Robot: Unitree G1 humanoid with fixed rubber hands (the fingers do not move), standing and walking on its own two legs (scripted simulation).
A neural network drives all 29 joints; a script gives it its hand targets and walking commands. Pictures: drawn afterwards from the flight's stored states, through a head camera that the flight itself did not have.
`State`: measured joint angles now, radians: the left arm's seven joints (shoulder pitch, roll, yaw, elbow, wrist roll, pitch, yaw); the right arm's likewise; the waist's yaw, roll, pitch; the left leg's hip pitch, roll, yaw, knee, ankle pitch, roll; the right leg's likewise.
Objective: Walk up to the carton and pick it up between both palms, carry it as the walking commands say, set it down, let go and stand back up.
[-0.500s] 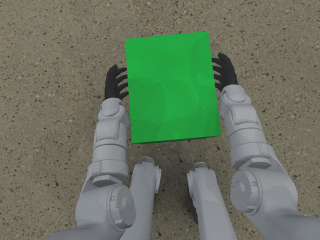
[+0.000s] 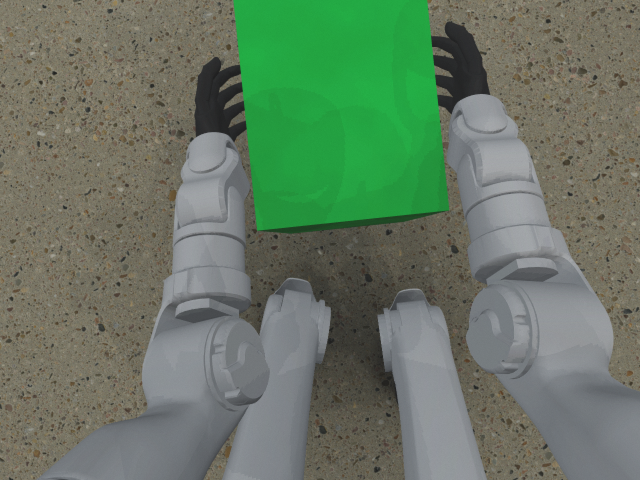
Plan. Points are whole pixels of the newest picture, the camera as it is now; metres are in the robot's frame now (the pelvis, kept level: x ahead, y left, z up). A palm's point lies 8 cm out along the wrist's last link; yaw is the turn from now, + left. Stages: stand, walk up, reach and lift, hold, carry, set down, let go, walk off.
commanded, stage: set down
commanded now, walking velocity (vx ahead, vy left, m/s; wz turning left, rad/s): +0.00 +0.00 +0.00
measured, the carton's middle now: (339, 136) +0.50 +0.04 -0.18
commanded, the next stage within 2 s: none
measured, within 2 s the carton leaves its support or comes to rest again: rests again in 1.66 s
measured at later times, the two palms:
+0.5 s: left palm (237, 137) +0.50 +0.17 -0.19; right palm (443, 106) +0.55 -0.10 -0.19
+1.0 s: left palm (251, 140) +0.51 +0.17 -0.26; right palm (434, 112) +0.56 -0.10 -0.26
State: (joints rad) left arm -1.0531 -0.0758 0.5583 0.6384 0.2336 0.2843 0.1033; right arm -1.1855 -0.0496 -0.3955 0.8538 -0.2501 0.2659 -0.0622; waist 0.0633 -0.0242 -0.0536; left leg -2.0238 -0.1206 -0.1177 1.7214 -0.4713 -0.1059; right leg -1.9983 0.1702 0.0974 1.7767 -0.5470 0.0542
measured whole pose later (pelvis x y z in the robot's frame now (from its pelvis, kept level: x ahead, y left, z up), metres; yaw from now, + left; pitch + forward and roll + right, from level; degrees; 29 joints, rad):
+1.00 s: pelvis +0.01 +0.00 -0.10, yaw +0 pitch +43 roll +2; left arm -1.25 0.03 0.51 0.71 0.09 0.22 0.15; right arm -1.43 -0.19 -0.22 0.96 -0.10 0.22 -0.12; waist 0.06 -0.01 0.23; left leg -2.24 -0.13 -0.08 2.07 -0.58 -0.12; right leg -2.22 0.19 0.09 2.14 -0.66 0.07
